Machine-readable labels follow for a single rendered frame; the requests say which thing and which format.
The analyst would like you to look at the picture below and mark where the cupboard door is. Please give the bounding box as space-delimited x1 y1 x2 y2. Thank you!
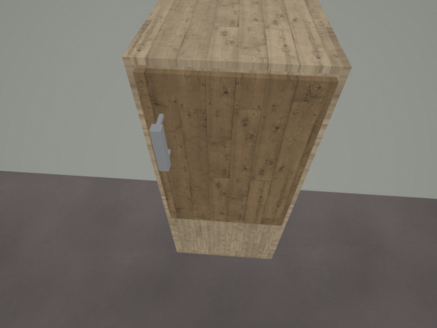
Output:
133 68 338 226

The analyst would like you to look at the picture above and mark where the handle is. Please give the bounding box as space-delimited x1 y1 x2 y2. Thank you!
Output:
149 113 171 172

